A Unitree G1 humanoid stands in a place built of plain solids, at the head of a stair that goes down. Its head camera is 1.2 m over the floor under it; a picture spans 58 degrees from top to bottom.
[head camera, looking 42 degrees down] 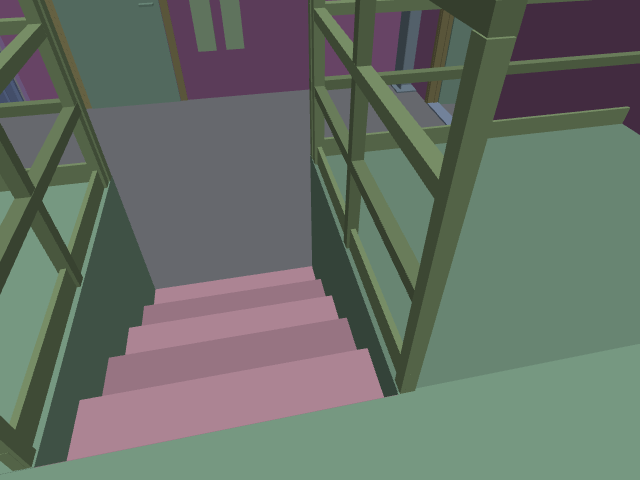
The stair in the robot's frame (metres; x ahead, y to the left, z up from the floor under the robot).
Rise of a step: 0.17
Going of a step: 0.28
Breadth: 1.02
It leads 12 degrees to the left of straight ahead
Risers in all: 6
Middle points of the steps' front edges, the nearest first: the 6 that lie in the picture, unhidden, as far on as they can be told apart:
0.55 0.26 0.00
0.82 0.32 -0.17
1.10 0.37 -0.34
1.37 0.43 -0.51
1.65 0.49 -0.68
1.92 0.54 -0.85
